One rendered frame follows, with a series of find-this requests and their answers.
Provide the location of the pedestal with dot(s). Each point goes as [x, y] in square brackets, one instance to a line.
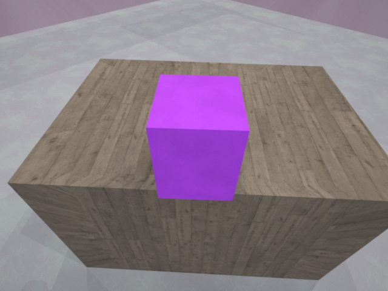
[312, 188]

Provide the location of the carton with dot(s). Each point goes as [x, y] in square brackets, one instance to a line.
[197, 132]

